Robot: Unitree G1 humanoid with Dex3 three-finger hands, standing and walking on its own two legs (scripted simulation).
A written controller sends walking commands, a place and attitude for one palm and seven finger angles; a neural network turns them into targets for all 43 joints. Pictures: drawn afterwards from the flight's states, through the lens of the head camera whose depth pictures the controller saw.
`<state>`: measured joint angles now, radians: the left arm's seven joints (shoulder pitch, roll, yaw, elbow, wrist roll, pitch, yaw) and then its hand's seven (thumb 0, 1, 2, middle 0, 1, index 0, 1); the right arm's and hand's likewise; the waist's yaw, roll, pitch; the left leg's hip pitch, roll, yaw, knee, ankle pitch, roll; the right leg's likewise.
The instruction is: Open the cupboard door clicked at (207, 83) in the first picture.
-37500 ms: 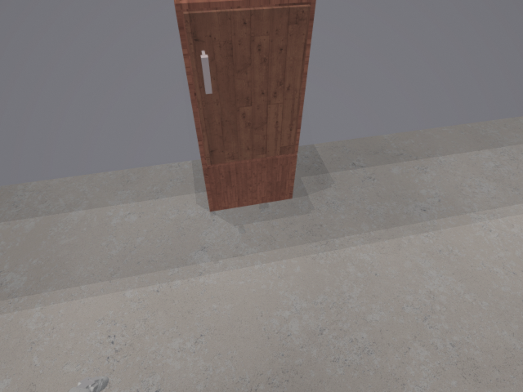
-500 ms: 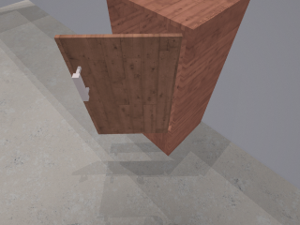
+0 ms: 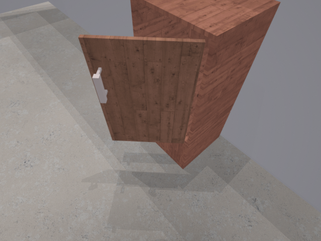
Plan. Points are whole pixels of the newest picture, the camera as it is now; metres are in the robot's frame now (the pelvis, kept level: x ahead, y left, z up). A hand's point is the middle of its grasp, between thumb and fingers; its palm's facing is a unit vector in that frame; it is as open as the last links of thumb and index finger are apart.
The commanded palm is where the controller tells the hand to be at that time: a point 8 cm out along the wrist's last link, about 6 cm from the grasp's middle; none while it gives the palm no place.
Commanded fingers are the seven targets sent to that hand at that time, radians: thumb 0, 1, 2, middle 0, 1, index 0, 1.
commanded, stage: come to a stop and stand still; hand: left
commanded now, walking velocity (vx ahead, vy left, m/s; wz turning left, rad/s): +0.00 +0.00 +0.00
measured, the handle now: (101, 85) +0.60 +0.28 -0.01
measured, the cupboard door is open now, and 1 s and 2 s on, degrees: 46 46 46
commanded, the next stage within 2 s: look again from close up in 1.08 s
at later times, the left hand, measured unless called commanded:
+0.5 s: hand out of the picture +0.01 +0.20 -0.18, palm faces +0.01 -0.99 -0.16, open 7.3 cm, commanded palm none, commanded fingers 0.00 0.90 0.90 -0.20 -0.30 -0.20 -0.30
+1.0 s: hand out of the picture +0.04 +0.19 -0.18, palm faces +0.02 -0.98 -0.18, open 7.3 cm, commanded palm none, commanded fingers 0.00 0.90 0.90 -0.20 -0.30 -0.20 -0.30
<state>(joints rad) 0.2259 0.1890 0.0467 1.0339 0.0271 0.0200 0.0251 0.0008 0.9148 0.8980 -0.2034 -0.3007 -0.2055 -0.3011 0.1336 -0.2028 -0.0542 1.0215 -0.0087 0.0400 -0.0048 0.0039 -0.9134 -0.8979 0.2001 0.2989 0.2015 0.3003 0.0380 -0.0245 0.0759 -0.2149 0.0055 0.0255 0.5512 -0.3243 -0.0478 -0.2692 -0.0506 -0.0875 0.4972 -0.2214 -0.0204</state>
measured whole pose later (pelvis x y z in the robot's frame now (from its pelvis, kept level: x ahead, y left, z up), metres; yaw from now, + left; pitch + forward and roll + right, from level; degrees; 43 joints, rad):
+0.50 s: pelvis +0.01 +0.03 +0.00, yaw -2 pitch -1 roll +0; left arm 0.26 0.15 0.01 1.15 0.01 0.01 0.02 0.00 0.91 0.90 -0.20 -0.30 -0.20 -0.30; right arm 0.29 -0.14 0.00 1.13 -0.01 -0.01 -0.03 0.00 -0.92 -0.90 0.20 0.30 0.20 0.30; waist 0.01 -0.02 0.04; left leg -0.11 -0.01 0.06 0.40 -0.28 0.02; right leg -0.21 -0.05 -0.05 0.41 -0.19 0.03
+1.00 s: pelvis +0.04 +0.02 +0.00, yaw -1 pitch -1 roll +0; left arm 0.25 0.15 0.01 1.15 0.01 0.00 0.03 0.01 0.93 0.90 -0.20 -0.30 -0.20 -0.30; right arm 0.30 -0.11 -0.01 1.16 -0.01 -0.02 -0.04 0.00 -0.91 -0.90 0.20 0.30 0.20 0.30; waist 0.00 -0.01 0.04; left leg -0.07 0.02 0.04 0.40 -0.32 0.00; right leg -0.17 -0.03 -0.06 0.42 -0.24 0.01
